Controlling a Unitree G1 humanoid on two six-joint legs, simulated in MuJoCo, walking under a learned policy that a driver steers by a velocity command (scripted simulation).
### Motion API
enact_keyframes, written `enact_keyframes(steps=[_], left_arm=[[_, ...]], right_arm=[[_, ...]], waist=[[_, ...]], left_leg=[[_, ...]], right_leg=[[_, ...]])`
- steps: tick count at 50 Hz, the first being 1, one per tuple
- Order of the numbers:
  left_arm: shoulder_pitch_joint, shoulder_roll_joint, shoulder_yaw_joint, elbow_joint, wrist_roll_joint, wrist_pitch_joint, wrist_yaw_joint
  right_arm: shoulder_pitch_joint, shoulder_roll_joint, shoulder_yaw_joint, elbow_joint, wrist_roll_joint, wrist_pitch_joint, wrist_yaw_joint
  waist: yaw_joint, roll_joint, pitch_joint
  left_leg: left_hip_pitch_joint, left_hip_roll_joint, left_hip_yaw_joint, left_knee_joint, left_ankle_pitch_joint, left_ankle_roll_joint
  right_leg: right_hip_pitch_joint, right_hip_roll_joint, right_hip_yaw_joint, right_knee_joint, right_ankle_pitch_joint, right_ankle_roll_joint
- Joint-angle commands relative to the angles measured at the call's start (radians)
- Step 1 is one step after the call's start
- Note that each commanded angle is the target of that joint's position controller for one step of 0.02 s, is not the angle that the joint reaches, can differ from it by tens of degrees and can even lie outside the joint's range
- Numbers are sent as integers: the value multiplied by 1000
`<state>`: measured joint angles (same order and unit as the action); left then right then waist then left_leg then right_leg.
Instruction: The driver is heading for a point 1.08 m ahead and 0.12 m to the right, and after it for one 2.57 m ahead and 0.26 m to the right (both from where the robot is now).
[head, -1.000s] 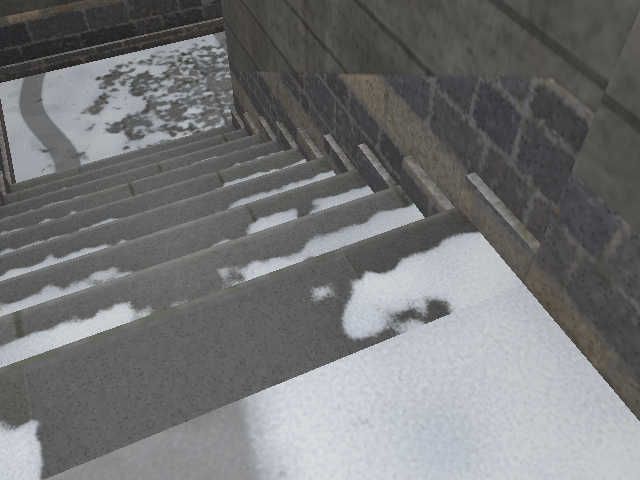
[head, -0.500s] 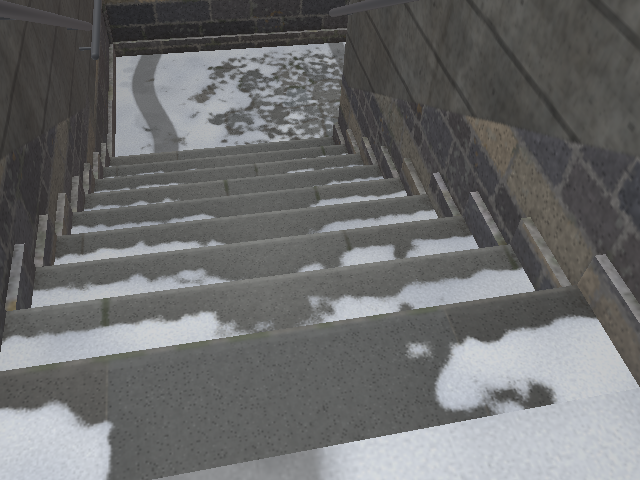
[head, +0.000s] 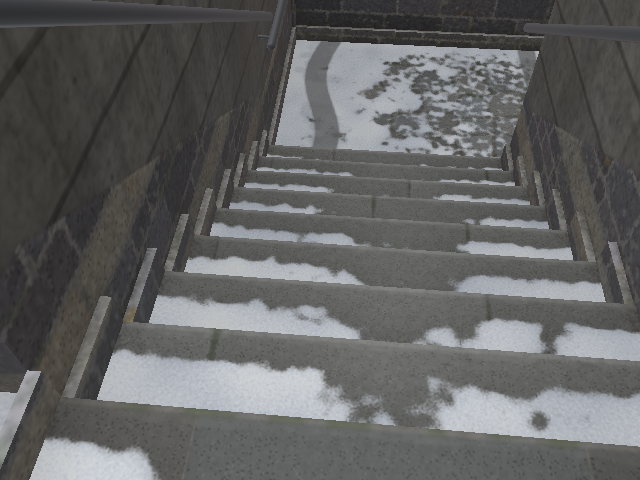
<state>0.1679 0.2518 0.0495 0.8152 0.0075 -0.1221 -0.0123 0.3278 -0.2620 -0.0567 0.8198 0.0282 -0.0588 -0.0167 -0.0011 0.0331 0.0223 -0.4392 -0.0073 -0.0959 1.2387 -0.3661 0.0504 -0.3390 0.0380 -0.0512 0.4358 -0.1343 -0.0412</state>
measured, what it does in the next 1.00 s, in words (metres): walks ahead: left foot, then right foot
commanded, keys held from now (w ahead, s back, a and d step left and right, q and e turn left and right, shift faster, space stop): w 1.00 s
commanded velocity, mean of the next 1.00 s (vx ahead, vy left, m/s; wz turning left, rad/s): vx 0.50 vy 0.00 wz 0.08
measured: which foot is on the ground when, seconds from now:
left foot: up 0.00-0.32, down 0.34-0.84, up 0.86-1.00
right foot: down 0.00-0.34, up 0.36-0.78, down 0.80-1.00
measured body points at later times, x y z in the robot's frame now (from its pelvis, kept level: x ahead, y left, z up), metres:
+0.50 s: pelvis +0.25 +0.07 +0.00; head +0.27 +0.09 +0.45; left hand +0.32 +0.34 -0.13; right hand +0.35 -0.19 -0.10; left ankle +0.28 +0.15 -0.74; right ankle +0.23 -0.09 -0.64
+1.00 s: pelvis +0.47 +0.04 -0.01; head +0.48 +0.04 +0.44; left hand +0.51 +0.29 -0.14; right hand +0.58 -0.22 -0.13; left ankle +0.45 +0.19 -0.64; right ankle +0.46 -0.05 -0.74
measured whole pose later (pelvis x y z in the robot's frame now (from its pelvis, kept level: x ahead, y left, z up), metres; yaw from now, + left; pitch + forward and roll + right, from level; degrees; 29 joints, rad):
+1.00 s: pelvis +0.47 +0.04 -0.01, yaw +3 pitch +2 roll -1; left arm 0.35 0.23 0.03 0.83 -0.02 -0.09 -0.06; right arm 0.30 -0.27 -0.04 0.76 0.02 -0.02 -0.02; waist 0.01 0.03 -0.04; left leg -0.63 0.04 -0.08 1.27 -0.33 0.05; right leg -0.30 0.06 -0.04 0.59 -0.33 -0.08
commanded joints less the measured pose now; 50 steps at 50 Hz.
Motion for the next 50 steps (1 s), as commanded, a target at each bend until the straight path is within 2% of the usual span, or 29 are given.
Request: enact_keyframes(steps=[1,5,8,12,14,16,17,18,19,20,22,23,27,30,31,33,34,37,38,39,40,41,42,43,44,45,46,47,50], left_arm=[[63,73,18,-2,3,-11,-9],[77,140,35,25,-6,-16,-11],[107,157,34,36,-15,5,-8],[191,183,34,66,-31,27,-15],[200,191,33,80,-45,44,-13],[186,191,28,86,-47,50,-3],[183,126,3,67,-27,45,-1],[254,21,-25,31,-20,21,0],[224,117,-4,32,-40,1,-3],[155,157,7,10,-57,-8,-7],[109,134,10,7,-25,3,0],[117,134,13,10,-21,14,-3],[85,83,2,-11,-16,58,7],[-45,58,-8,-62,6,47,-3],[-52,47,-10,-65,9,48,-7],[-41,77,4,-56,3,55,-8],[26,94,17,-26,4,58,-11],[-79,108,18,-88,6,49,-40],[-142,82,4,-120,3,39,-50],[-96,62,1,-113,0,37,-53],[55,82,15,-69,-4,34,-52],[225,151,42,-26,-9,27,-56],[326,254,63,-12,-16,25,-51],[290,214,34,-55,-19,23,-52],[276,180,36,-38,-31,16,-56],[217,143,25,-57,-32,14,-57],[142,99,9,-76,-34,16,-60],[84,76,-4,-94,-29,14,-60],[157,107,8,-49,-21,15,-31]], right_arm=[[61,-26,-11,-59,2,-4,3],[-62,-31,1,-116,-26,2,7],[-153,-10,16,-136,-15,-14,27],[-253,-42,14,-174,-6,-15,47],[-234,-55,5,-181,-4,-20,50],[-61,-113,-29,-132,-17,-23,35],[128,-195,-60,-96,-21,-25,21],[183,-296,-76,-91,-32,-16,20],[198,-209,-54,-85,-19,-17,28],[138,-157,-36,-100,-21,-18,30],[22,-96,-16,-125,-35,-14,36],[-8,-64,-5,-129,-45,-15,36],[25,-106,-13,-87,-47,-31,18],[49,-140,-18,-57,-42,-25,1],[54,-148,-19,-49,-43,-26,2],[68,-146,-16,-40,-48,-32,6],[92,-152,-17,-14,-59,-36,7],[100,-114,-4,-12,-49,-15,1],[87,-117,-4,-31,-36,2,2],[101,-129,-5,-22,-31,15,-8],[91,-137,-1,-15,-25,26,-18],[86,-129,4,-24,-23,23,-21],[169,-49,27,-40,-21,12,-17],[252,-14,35,-32,-15,-18,-8],[145,-116,6,-72,25,-25,-10],[45,-167,-8,-98,30,-8,-16],[24,-164,-14,-99,13,12,-22],[39,-139,-13,-99,-4,32,-24],[7,-99,-13,-139,-19,42,1]], waist=[[-10,-104,-42],[-7,-80,-2],[30,-88,3],[68,-104,24],[41,-105,26],[-58,-108,-47],[-136,10,-177],[-87,274,-269],[-108,217,-271],[-91,155,-163],[-39,36,-80],[-12,45,-69],[21,12,-23],[-4,20,0],[4,45,-35],[10,44,-64],[22,69,-82],[-7,42,-9],[-26,19,20],[-5,61,0],[63,65,-44],[141,8,-116],[118,-229,-206],[38,-321,-234],[47,-248,-135],[39,-127,-65],[8,-43,-23],[-28,-60,-3],[-25,-90,-2]], left_leg=[[-170,103,-26,-37,51,7],[-198,141,12,-283,177,-15],[-110,113,76,-478,301,-18],[-83,78,101,-606,299,-6],[-38,63,122,-666,245,19],[203,13,148,-730,212,56],[438,173,-40,-757,174,122],[705,387,-502,-889,44,273],[699,397,-626,-965,-51,285],[631,382,-523,-964,-19,260],[438,296,-308,-974,186,214],[370,263,-246,-997,261,201],[264,237,-128,-1054,405,196],[230,178,-23,-1061,440,154],[177,150,26,-1039,523,145],[123,136,69,-1013,532,140],[181,196,37,-957,572,158],[360,250,-25,-837,619,167],[338,207,-6,-821,613,152],[304,207,-20,-767,664,151],[258,187,-2,-643,766,144],[146,122,49,-379,763,105],[-118,-11,83,61,122,35],[-288,-94,-77,211,-243,31],[-401,-56,-86,275,-162,26],[-435,4,-54,286,-89,18],[-384,46,-55,215,-24,7],[-312,81,-55,150,25,-6],[-308,128,-25,-73,106,-4]], right_leg=[[160,-263,303,-268,-6,-195],[134,-267,203,-312,129,-212],[116,-229,109,-288,147,-184],[182,-273,134,-231,79,-169],[220,-303,153,-180,72,-153],[189,-247,106,32,254,-109],[62,-173,15,360,165,-53],[-318,-10,-5,715,-310,11],[-451,-34,128,856,-416,-2],[-525,-77,127,901,-353,-15],[-459,-144,116,815,-197,-8],[-397,-166,124,771,-144,-3],[-356,-156,115,583,-23,31],[-298,-119,89,332,165,31],[-179,-87,60,316,229,35],[-51,-42,18,372,309,39],[-74,-74,71,480,323,27],[-306,-97,79,470,99,-20],[-280,-54,17,330,-52,-26],[-150,-18,-31,291,-100,-28],[26,20,-61,231,-60,-41],[248,-16,5,181,89,-90],[458,-275,383,97,143,-227],[486,-406,715,-2,382,-333],[379,-436,735,-85,261,-377],[297,-420,625,-74,210,-354],[171,-374,522,-81,207,-321],[65,-322,441,-97,180,-290],[65,-259,364,-153,76,-254]])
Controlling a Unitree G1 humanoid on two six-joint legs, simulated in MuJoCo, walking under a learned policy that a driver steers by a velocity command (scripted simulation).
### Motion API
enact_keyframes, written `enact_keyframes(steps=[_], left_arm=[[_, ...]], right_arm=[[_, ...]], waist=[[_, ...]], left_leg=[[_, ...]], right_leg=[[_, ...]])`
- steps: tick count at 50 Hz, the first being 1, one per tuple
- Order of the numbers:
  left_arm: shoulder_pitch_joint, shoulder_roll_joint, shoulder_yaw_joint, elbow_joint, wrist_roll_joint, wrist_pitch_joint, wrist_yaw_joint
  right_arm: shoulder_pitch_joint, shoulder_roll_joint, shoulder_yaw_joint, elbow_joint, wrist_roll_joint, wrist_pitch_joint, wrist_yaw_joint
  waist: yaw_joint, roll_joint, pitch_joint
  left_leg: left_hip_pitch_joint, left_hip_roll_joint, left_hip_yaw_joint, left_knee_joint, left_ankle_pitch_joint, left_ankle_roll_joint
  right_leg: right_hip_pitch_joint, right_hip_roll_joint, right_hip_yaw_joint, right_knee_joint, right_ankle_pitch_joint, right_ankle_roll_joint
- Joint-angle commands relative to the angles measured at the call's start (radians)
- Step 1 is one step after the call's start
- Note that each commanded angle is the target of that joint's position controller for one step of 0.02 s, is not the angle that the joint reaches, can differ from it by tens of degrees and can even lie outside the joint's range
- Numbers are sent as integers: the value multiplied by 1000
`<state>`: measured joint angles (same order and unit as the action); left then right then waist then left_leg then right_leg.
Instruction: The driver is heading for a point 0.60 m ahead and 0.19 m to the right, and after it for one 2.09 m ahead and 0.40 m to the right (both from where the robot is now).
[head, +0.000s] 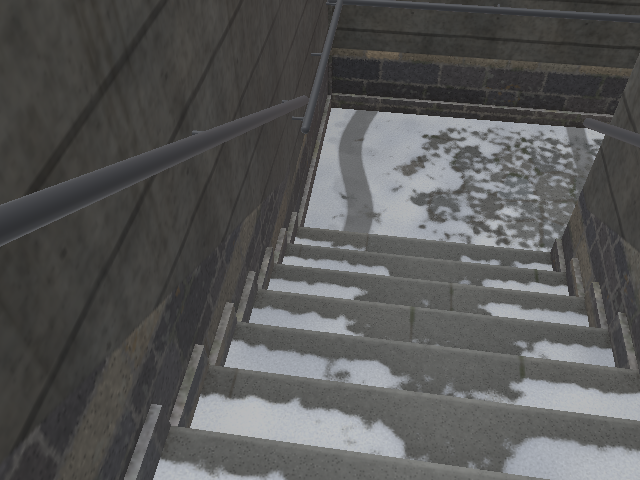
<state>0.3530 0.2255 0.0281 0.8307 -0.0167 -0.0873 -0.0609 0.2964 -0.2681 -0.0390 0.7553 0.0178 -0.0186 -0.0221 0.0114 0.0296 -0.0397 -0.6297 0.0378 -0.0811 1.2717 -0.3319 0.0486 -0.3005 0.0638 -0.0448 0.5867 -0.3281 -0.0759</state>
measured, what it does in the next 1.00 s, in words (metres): goes down, turning right: left foot 0.18 m lower, then right foot 0.18 m lower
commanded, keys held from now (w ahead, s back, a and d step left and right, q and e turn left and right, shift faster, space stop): w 0.24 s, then w+e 0.74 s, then e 0.02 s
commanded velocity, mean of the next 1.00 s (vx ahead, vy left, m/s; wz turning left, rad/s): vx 0.50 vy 0.00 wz -0.32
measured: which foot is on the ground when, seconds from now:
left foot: up 0.00-0.38, down 0.40-0.98, up 1.00-1.00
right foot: down 0.00-0.40, up 0.42-0.96, down 0.98-1.00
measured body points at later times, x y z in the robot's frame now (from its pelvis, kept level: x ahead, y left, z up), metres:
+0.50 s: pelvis +0.24 +0.10 -0.19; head +0.24 +0.13 +0.26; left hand +0.22 +0.36 -0.34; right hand +0.31 -0.17 -0.30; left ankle +0.28 +0.19 -0.91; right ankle +0.11 -0.08 -0.64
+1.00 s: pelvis +0.47 +0.00 -0.33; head +0.48 -0.02 +0.12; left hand +0.72 +0.17 -0.43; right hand +0.34 -0.23 -0.48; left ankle +0.31 +0.19 -0.84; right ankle +0.54 -0.11 -1.07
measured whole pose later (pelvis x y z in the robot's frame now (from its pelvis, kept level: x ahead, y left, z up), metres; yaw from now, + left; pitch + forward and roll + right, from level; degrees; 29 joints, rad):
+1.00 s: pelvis +0.47 +0.00 -0.33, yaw -21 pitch +0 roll +4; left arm 0.15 0.25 0.06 0.72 -0.02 0.00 -0.04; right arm 0.43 -0.22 -0.07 0.96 0.01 -0.06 -0.05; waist -0.06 -0.05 0.02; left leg -0.23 0.13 0.18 1.58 -0.88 -0.04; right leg -0.41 -0.02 0.00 0.50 0.18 -0.09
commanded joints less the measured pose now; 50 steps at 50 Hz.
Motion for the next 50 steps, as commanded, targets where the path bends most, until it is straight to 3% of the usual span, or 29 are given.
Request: enact_keyframes(steps=[1,3,5,8,11,16,18,19,20,21,22,23,24,25,26,27,28,30,32,33,34,36,39,41,44,46,47,49,50], left_arm=[[4,165,43,-50,14,-11,33],[47,186,51,-27,31,-7,55],[51,173,45,-24,17,-3,59],[243,144,40,15,4,-6,92],[119,173,39,-27,8,10,120],[163,130,38,-27,-17,66,111],[183,132,41,5,-1,105,132],[164,146,38,17,-11,98,121],[207,95,33,51,-28,79,105],[365,4,21,83,-33,55,72],[412,10,19,61,-45,33,70],[375,30,26,67,-40,28,82],[315,12,17,-23,-55,26,108],[137,81,24,-57,-55,53,136],[125,98,43,-51,-54,65,145],[179,114,53,-6,-34,81,144],[205,91,60,0,-12,79,136],[153,58,60,-17,15,75,124],[106,55,62,-37,10,89,101],[66,60,65,-56,11,92,96],[50,88,77,-64,6,92,84],[-36,51,66,-89,-4,86,60],[-136,13,43,-119,29,78,19],[-158,2,34,-130,20,75,11],[-363,-6,14,-211,-7,94,-2],[-325,19,23,-205,-12,96,5],[-144,70,52,-157,-35,98,12],[243,197,109,-32,3,92,41],[282,266,95,31,30,77,34]], right_arm=[[7,-64,-21,-85,-20,-8,12],[36,-42,-13,-60,-20,-22,24],[2,-54,-15,-71,-18,-26,31],[-263,-87,-23,-166,0,-58,38],[-235,-42,-9,-139,-54,-71,87],[-223,-44,-5,-145,-10,-32,92],[-25,-89,-25,-75,-12,-24,52],[143,-101,-41,-20,-27,-24,47],[340,-138,-57,31,-38,-26,40],[388,-174,-46,67,-53,-40,56],[386,-222,-72,87,-23,-33,63],[389,-215,-73,95,-18,-19,67],[369,-339,-109,193,16,-12,70],[264,-177,-63,169,12,-29,67],[120,-76,-33,165,-12,-59,64],[18,-15,-20,149,0,-88,56],[-22,-33,-20,151,-5,-106,33],[86,-67,-22,208,-54,-104,7],[167,-101,-27,239,-73,-96,-5],[172,-111,-34,234,-54,-93,-5],[191,-47,-24,244,-26,-92,-14],[231,-21,-18,270,-6,-75,-30],[183,-28,-18,232,-11,-72,-74],[185,-46,-32,214,0,-76,-68],[242,-58,-49,191,1,-37,-63],[237,-92,-63,185,10,-27,-58],[168,-122,-64,188,-9,-26,-39],[33,-134,-65,166,20,-50,-16],[121,36,-34,148,-37,-65,-3]], waist=[[-22,-52,30],[-20,-45,-33],[-9,-61,-17],[101,-130,98],[70,-90,75],[78,-113,109],[-2,-116,82],[-107,-107,-4],[-186,-15,-73],[-119,208,-165],[-76,311,-151],[-69,262,-90],[12,361,-102],[-18,161,49],[39,76,167],[85,42,218],[118,116,225],[84,157,146],[72,84,94],[61,38,100],[52,-2,114],[8,57,149],[-13,41,169],[-43,-20,190],[-167,48,216],[-154,104,209],[-45,144,106],[202,-60,-4],[106,-394,-41]], left_leg=[[-120,90,-19,-168,132,-5],[-87,85,8,-187,295,-4],[-114,79,24,-222,355,11],[-482,109,-65,-443,458,21],[142,-2,61,-674,982,16],[172,35,-6,-833,799,9],[309,104,-16,-995,915,8],[525,74,51,-977,845,-15],[820,137,-36,-850,806,15],[1052,210,-30,-512,964,-6],[977,300,-183,-574,828,30],[862,326,-241,-650,716,57],[759,470,-569,-907,106,210],[576,416,-558,-1059,-213,196],[342,392,-469,-950,-218,167],[189,314,-359,-901,-39,79],[82,223,-155,-883,61,39],[165,252,-148,-881,262,118],[248,305,-165,-833,420,140],[293,310,-147,-832,406,120],[360,249,-94,-776,217,61],[422,257,-67,-751,168,31],[230,166,139,-656,56,-13],[221,178,171,-562,21,10],[360,217,184,-461,3,23],[364,247,157,-359,199,28],[350,270,134,-193,313,26],[226,113,264,510,403,-43],[-263,-13,219,978,-674,-90]], right_leg=[[56,-267,321,-271,345,-216],[101,-263,283,-195,456,-214],[89,-256,258,-156,463,-191],[339,-290,368,-79,196,-147],[-172,-149,153,-25,-26,-86],[-16,-174,274,254,-147,-53],[26,-162,274,521,-93,-7],[-17,-98,211,718,-40,29],[-256,-7,213,1077,-301,72],[-517,34,267,1354,-599,102],[-646,-7,253,1416,-518,110],[-703,-3,234,1500,-453,121],[-798,-38,144,1567,-315,114],[-826,-97,133,1506,-216,74],[-783,-138,281,1190,44,30],[-664,-161,301,1063,142,25],[-555,-142,302,813,279,51],[-542,-128,273,723,346,73],[-565,-111,269,735,376,66],[-611,-112,270,717,378,59],[-659,-122,369,549,553,34],[-708,-103,347,471,691,16],[-430,-58,205,227,1006,16],[-359,-56,159,127,1025,37],[-401,-93,85,-22,851,70],[-287,-90,23,-46,638,66],[-80,-122,48,-50,590,21],[365,-62,-20,-228,807,-96],[703,-195,123,130,1366,-165]])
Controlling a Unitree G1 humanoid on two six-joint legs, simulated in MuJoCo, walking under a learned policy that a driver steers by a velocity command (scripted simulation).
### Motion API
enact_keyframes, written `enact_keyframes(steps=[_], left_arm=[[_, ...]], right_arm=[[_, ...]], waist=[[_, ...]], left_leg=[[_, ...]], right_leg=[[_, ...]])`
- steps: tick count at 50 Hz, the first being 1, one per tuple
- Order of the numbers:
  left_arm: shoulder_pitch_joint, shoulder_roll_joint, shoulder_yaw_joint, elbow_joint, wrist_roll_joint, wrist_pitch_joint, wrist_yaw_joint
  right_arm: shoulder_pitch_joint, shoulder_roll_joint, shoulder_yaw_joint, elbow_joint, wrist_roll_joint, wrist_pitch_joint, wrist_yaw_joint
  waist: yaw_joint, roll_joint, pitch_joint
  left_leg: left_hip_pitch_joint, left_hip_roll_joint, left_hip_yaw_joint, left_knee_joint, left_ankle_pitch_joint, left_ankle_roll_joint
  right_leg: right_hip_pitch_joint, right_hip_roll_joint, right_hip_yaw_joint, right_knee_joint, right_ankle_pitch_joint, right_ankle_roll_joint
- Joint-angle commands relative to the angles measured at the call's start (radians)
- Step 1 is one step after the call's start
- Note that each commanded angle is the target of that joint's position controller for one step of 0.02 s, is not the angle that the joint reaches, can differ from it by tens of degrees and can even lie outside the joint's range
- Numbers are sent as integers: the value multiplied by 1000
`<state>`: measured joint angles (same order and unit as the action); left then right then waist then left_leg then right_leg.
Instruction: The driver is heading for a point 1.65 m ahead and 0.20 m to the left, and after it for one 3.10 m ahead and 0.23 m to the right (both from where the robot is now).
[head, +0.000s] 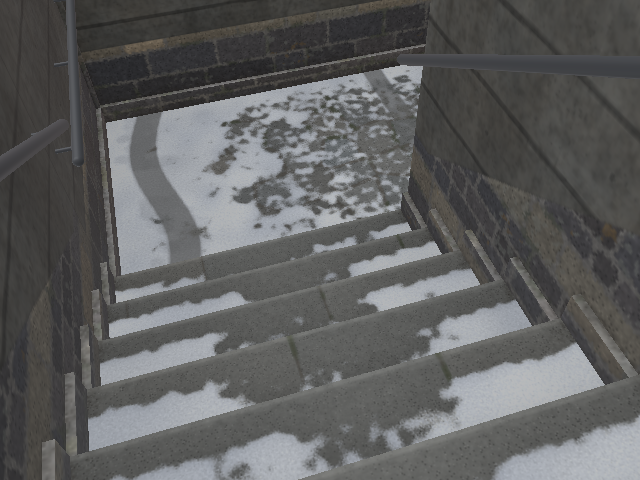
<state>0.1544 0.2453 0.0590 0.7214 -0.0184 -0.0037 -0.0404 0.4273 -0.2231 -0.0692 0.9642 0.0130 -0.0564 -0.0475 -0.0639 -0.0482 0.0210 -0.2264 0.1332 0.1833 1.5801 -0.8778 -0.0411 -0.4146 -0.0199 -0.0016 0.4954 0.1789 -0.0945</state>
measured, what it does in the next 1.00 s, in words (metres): goes down: left foot 0.18 m lower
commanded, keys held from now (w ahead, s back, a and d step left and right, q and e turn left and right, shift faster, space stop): e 0.34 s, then q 0.66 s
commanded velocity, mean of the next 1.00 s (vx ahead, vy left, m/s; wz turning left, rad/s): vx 0.11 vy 0.00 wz -0.07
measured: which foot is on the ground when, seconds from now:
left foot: up 0.00-0.60, down 0.62-1.00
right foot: down 0.00-0.62, up 0.64-1.00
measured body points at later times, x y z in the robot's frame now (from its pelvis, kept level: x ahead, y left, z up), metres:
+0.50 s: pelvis +0.17 +0.02 -0.08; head +0.16 -0.01 +0.37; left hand +0.34 +0.24 -0.18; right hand +0.25 -0.28 -0.18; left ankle +0.31 +0.14 -0.77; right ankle +0.09 -0.08 -0.75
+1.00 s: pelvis +0.24 +0.03 -0.19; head +0.26 +0.03 +0.26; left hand +0.52 +0.18 -0.21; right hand +0.28 -0.26 -0.30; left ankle +0.31 +0.16 -0.93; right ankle +0.21 -0.06 -0.70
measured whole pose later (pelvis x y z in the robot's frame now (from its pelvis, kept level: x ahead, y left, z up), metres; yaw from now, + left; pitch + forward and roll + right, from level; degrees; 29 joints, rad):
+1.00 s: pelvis +0.24 +0.03 -0.19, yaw -2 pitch +2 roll +0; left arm -0.02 0.12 -0.06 0.44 0.02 -0.01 0.06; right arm 0.36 -0.29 -0.06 0.67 0.02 0.09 -0.08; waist -0.05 0.01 0.00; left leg -0.29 -0.10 -0.32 0.35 -0.09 0.02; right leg -0.82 0.01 -0.07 1.80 -0.67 0.06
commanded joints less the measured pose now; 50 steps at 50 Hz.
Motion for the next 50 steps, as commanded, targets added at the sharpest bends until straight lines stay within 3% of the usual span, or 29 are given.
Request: enact_keyframes(steps=[1,2,3,4,6,7,8,10,11,12,13,15,18,20,23,27,29,30,31,32,33,34,35,36,37,38,40,44,50], left_arm=[[459,236,44,100,34,-18,1],[417,199,48,75,4,-3,-7],[367,233,60,86,-5,6,-6],[252,231,55,75,2,12,-1],[110,129,12,17,44,-26,-2],[73,123,3,8,38,-30,16],[88,122,7,8,44,-28,45],[125,110,2,20,43,-14,94],[106,151,4,6,55,-14,103],[83,147,5,-13,36,-8,106],[130,163,12,-11,14,2,105],[257,79,3,23,-15,8,124],[250,77,13,1,8,-1,133],[222,72,10,-3,7,3,133],[205,22,-16,5,-24,7,126],[199,50,-22,-16,24,5,122],[207,18,-38,-14,29,13,111],[226,-4,-46,-9,29,11,100],[210,-25,-52,-21,27,5,83],[198,-62,-60,-30,24,-11,53],[299,-52,-58,-21,11,-19,33],[187,-6,-60,-124,-19,-29,30],[-17,36,-38,-111,-8,-5,57],[-64,-44,-65,-216,-28,0,78],[-141,-64,-83,-263,-16,13,108],[-190,-41,-78,-275,-2,25,126],[-79,-40,-67,-249,30,30,146],[-120,-73,-84,-303,44,5,137],[-118,-84,-102,-375,25,-18,75]], right_arm=[[123,-45,8,-92,-1,-57,36],[66,-110,-6,-113,5,-55,28],[-59,-94,7,-183,19,-39,5],[-148,-76,17,-223,36,-13,-32],[-135,-142,-7,-205,12,35,-63],[-143,-117,-4,-233,-28,45,-65],[-180,-87,-3,-256,-54,41,-64],[-219,-53,10,-302,-61,25,-55],[-135,-86,5,-269,-54,18,-32],[-143,-105,4,-276,-55,27,-21],[-210,-122,-2,-313,-59,39,-15],[-345,-77,6,-362,-45,60,0],[-360,-97,-6,-373,-42,60,14],[-319,-102,-7,-349,-70,63,32],[-254,-78,5,-317,-42,70,58],[-287,-61,2,-336,11,60,88],[-169,-67,-12,-303,25,64,92],[-77,-50,-19,-263,9,72,89],[91,-55,-27,-207,-5,82,88],[267,-99,-34,-166,-19,88,88],[208,-91,-12,-151,1,94,95],[134,-211,-53,-188,10,102,91],[165,-171,-56,-234,-9,121,76],[115,-284,-63,-227,-29,122,54],[21,-293,-63,-254,-35,116,26],[4,-229,-46,-272,-38,111,0],[-96,-215,-18,-317,-47,99,-2],[-75,-183,-3,-342,-5,111,-9],[-45,-238,-55,-362,26,156,-38]], waist=[[139,-355,-341],[166,-192,-424],[146,-25,-338],[89,51,-225],[11,126,-89],[-22,89,-15],[-17,41,-50],[-23,-22,-179],[-55,-32,-279],[-52,-32,-298],[-19,3,-265],[56,-12,-156],[37,-56,-93],[8,-23,-68],[19,-33,-34],[97,-30,32],[86,-3,27],[77,31,1],[23,108,-56],[-59,308,-160],[31,355,-240],[29,413,-246],[-123,233,-139],[-34,219,-182],[-11,147,-109],[-31,128,-70],[60,100,-46],[62,126,-53],[71,280,-149]], left_leg=[[-755,-85,-263,695,-128,-19],[-764,-63,-269,611,-80,-41],[-812,-52,-261,490,98,-21],[-836,-40,-239,444,210,-8],[-722,-29,-310,179,486,33],[-643,-48,-282,-49,608,3],[-604,-62,-274,-201,693,-16],[-489,-85,-277,-340,814,-50],[-423,-97,-289,-246,944,-63],[-464,-94,-303,-219,920,-60],[-552,-121,-299,-247,966,-51],[-747,-130,-377,-318,916,-37],[-740,-141,-401,-361,873,-36],[-514,-161,-344,-543,1072,-42],[-433,-127,-360,-792,1159,-16],[-188,-73,-381,-1169,1260,41],[22,-97,-260,-1368,1309,48],[175,-119,-186,-1377,1322,53],[380,-62,-241,-1289,1465,92],[641,81,-392,-1064,1804,204],[656,124,-513,-973,1710,295],[520,195,-729,-1109,1235,429],[437,131,-660,-1146,1194,387],[372,193,-890,-1202,1017,466],[243,208,-964,-1277,758,448],[185,177,-936,-1299,644,391],[-55,86,-805,-1306,736,345],[-75,3,-688,-1250,1153,328],[-6,-45,-635,-1311,1352,326]], right_leg=[[939,-224,300,308,874,-276],[875,-284,388,209,682,-332],[694,-317,481,59,282,-316],[461,-326,595,-45,-68,-299],[93,-301,590,9,28,-221],[-66,-186,428,14,123,-175],[-52,-138,394,39,233,-164],[31,-106,363,111,542,-153],[83,-129,372,164,643,-163],[135,-139,390,188,638,-159],[175,-109,400,198,504,-154],[296,-88,480,208,162,-151],[249,-88,547,225,87,-176],[39,-23,433,255,-37,-168],[18,-21,382,355,-286,-159],[-73,-36,384,413,-438,-163],[-145,15,279,551,-372,-123],[-207,38,219,657,-354,-91],[-344,72,150,871,-481,-45],[-595,163,3,1359,-1003,66],[-686,97,13,1576,-1151,158],[-707,53,-1,1567,-1073,188],[-787,62,-52,1724,-1111,199],[-779,36,38,1673,-1027,202],[-791,-2,79,1536,-969,192],[-794,1,94,1530,-916,176],[-615,36,34,1586,-725,171],[-520,49,-50,1615,-705,177],[-198,31,-94,1105,-969,126]])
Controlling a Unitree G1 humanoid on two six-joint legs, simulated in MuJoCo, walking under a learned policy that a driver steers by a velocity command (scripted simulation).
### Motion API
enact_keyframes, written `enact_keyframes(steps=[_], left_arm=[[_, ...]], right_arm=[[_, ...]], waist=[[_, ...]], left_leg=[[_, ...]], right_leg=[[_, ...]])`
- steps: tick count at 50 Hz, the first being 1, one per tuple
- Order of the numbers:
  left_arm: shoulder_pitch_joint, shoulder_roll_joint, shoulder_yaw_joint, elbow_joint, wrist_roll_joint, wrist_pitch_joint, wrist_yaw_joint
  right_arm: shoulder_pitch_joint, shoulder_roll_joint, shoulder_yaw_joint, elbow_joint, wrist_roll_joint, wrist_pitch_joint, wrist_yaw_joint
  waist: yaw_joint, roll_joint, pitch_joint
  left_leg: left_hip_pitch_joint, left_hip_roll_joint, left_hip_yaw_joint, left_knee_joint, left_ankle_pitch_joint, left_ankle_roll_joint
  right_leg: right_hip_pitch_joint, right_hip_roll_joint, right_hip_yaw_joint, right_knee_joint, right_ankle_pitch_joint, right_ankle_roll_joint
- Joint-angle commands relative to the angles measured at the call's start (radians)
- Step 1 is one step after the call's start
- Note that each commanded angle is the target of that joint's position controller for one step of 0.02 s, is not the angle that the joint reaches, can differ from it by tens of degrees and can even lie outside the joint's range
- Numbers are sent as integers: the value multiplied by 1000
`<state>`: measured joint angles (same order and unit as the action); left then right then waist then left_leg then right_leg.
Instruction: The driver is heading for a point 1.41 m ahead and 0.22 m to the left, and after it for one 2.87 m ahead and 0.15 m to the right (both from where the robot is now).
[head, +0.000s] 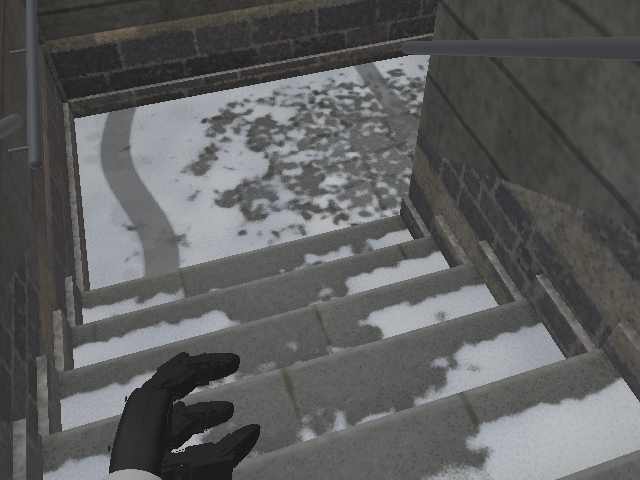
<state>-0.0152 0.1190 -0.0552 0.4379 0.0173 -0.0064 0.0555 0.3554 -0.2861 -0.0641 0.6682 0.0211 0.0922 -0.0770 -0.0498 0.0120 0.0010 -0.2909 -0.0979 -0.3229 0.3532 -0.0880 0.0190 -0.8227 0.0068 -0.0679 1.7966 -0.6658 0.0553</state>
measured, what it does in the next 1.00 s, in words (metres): steps to the left, turning left: right foot 0.18 m higher, then left foot 0.18 m lower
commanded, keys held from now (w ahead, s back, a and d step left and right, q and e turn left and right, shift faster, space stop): q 0.40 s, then no key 0.60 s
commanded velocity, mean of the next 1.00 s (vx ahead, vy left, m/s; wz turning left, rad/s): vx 0.00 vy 0.00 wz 0.35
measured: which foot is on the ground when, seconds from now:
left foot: down 0.00-0.06, up 0.08-0.66, down 0.68-1.00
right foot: up 0.00-0.00, down 0.02-0.68, up 0.70-1.00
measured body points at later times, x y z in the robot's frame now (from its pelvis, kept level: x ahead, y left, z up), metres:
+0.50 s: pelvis -0.02 +0.01 +0.08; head +0.04 +0.00 +0.52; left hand -0.02 +0.30 -0.02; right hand +0.28 -0.16 -0.01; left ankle +0.02 +0.20 -0.50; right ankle -0.04 -0.09 -0.57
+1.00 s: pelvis +0.04 +0.13 -0.02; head +0.02 +0.19 +0.43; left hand +0.12 +0.36 -0.16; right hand +0.12 -0.07 -0.14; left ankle +0.06 +0.20 -0.75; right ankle +0.16 -0.04 -0.50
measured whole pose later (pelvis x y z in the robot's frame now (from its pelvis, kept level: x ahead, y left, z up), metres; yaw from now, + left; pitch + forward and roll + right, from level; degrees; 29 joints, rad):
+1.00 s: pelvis +0.04 +0.13 -0.02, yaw +21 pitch +0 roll -3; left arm 0.18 0.12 0.01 0.65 -0.03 0.08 0.08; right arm 0.38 -0.11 0.09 0.91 -0.03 0.05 -0.07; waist -0.02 -0.10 0.00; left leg -0.36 -0.07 -0.01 0.64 -0.27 0.10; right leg -0.96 0.11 0.22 1.85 -0.22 0.14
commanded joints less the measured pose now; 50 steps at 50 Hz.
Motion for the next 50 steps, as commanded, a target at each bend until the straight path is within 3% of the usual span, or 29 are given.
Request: enact_keyframes(steps=[1,2,3,4,5,6,7,8,10,12,14,19,25,27,29,31,32,33,34,35,36,37,38,39,40,42,45,47,50], left_arm=[[147,66,25,-82,-10,-6,-24],[300,122,59,-37,-9,2,-23],[475,312,125,24,1,-1,-18],[454,364,156,31,25,-16,-8],[368,317,151,30,26,-30,-13],[261,249,127,7,36,-31,-34],[183,155,102,23,9,-19,-44],[156,94,85,29,2,3,-41],[81,134,78,28,9,36,-30],[65,162,65,36,9,37,2],[150,186,70,64,10,40,34],[386,251,119,129,19,10,46],[392,311,154,139,-7,9,48],[341,312,155,124,-33,19,70],[333,326,161,169,-61,13,52],[328,320,162,202,-56,8,22],[331,310,155,236,-58,2,4],[369,284,147,265,-56,2,-5],[411,257,150,304,-48,-7,-10],[453,128,130,333,-24,-8,-12],[524,71,101,313,-46,-10,-11],[452,115,111,277,-68,-10,11],[380,105,110,216,-93,-8,36],[258,152,117,222,-78,17,69],[282,107,109,207,-71,33,69],[340,171,122,235,-48,51,50],[324,85,96,219,-51,52,27],[219,53,81,145,-50,71,31],[217,10,69,120,-40,98,27]], right_arm=[[-17,-179,-68,-77,29,1,0],[-78,-151,-70,-93,41,-12,14],[-126,-52,-48,-169,15,-48,42],[-170,-10,-33,-193,-5,-110,83],[-202,-73,-57,-151,10,-134,85],[-226,-128,-74,-133,31,-116,60],[-158,-123,-67,-89,7,-83,34],[-140,-137,-65,-66,-15,-37,17],[-162,-89,-36,-75,-20,31,16],[-188,-50,-6,-115,-13,54,15],[-230,-60,-1,-150,-23,49,17],[-398,-112,-32,-204,13,-20,50],[-510,-37,-14,-222,28,-22,84],[-523,-49,-6,-210,29,-16,125],[-425,-28,-12,-149,51,-25,158],[-335,-49,-30,-94,65,-27,167],[-245,-50,-41,-26,68,-23,158],[-95,-68,-60,43,46,-42,148],[22,-137,-84,100,5,-55,127],[132,-235,-75,161,-61,-65,125],[89,-214,-48,144,-64,-67,128],[40,-191,-38,123,-30,-55,122],[-39,-211,-23,127,-24,-37,110],[-139,-131,10,103,-27,-26,91],[-156,-116,29,117,-20,-30,68],[-161,-8,81,135,-36,-52,47],[-84,37,119,182,-52,-61,13],[24,53,137,199,-65,-49,-1],[80,52,143,190,-48,-47,3]], waist=[[106,240,-126],[181,152,-114],[209,-414,-151],[169,-630,-185],[136,-406,-110],[87,-307,-34],[30,-247,37],[21,-186,21],[-35,-49,19],[-57,-62,4],[-12,-57,-3],[147,-133,-60],[170,-129,-9],[160,-20,32],[137,-74,47],[106,-106,59],[42,-109,47],[-14,-84,-24],[-61,-32,-111],[-49,154,-158],[3,171,-221],[-22,157,-208],[32,130,-204],[15,-16,-102],[80,56,-86],[93,0,-87],[103,103,-96],[63,91,-33],[60,84,-6]], left_leg=[[-30,186,-146,-109,571,260],[-114,136,-132,14,575,231],[-453,-29,-79,478,203,165],[-750,-172,-250,619,-557,111],[-832,-166,-276,733,-612,32],[-813,-145,-153,833,-620,-34],[-779,-117,-53,933,-496,-70],[-683,-104,35,1040,-313,-69],[-571,-134,146,1260,-20,-57],[-597,-98,188,1348,112,-94],[-678,-50,195,1336,185,-113],[-894,32,136,1264,30,-111],[-919,70,132,1037,35,-120],[-574,81,250,517,371,-120],[-196,81,324,364,348,-87],[-14,102,331,175,413,-45],[98,87,366,96,429,-44],[217,67,374,23,377,-18],[332,104,309,-38,391,32],[610,232,201,222,952,68],[643,325,85,350,975,104],[481,405,-19,243,888,119],[355,475,-166,95,544,172],[261,420,-166,-28,54,90],[174,483,-249,-38,-13,106],[119,390,-94,54,-75,8],[41,323,6,103,196,-9],[6,297,38,101,205,36],[32,286,-1,61,-7,48]], right_leg=[[386,0,4,-340,-160,-49],[518,-10,70,-564,-69,-93],[757,-239,491,-750,627,-181],[786,-434,945,-1131,1089,-313],[682,-443,937,-1159,1074,-342],[570,-397,817,-1084,864,-406],[445,-361,618,-968,805,-371],[325,-317,439,-884,695,-296],[120,-282,259,-879,576,-229],[129,-300,218,-964,515,-213],[259,-300,169,-955,455,-190],[683,-350,200,-907,551,-186],[640,-418,254,-896,452,-209],[430,-357,98,-935,79,-140],[252,-387,55,-983,44,-135],[256,-371,31,-913,38,-111],[273,-343,-18,-837,74,-89],[350,-276,-53,-670,154,-74],[389,-199,-112,-342,131,-9],[58,-111,-101,141,-365,57],[-145,-68,144,299,-347,65],[-173,-2,208,362,-221,82],[-208,19,244,363,-81,68],[-261,13,203,340,37,42],[-262,8,274,325,120,30],[-250,23,382,156,390,11],[-191,46,319,190,456,50],[-220,86,297,102,486,98],[-225,81,328,38,460,97]])
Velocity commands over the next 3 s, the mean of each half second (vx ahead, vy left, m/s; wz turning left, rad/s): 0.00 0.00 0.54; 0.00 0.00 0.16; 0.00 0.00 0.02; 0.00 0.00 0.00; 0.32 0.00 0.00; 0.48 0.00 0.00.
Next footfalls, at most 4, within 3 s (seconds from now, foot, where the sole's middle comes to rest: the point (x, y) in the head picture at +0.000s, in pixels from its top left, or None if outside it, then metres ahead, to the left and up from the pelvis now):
0.02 right None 0.00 -0.09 -0.60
0.68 left None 0.10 0.21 -0.78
1.34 right None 0.19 -0.03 -0.78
2.64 right None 0.53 0.01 -0.96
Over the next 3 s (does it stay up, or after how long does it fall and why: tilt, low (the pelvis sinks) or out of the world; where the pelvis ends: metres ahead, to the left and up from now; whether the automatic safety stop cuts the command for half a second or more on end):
stays up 0.57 0.12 -0.23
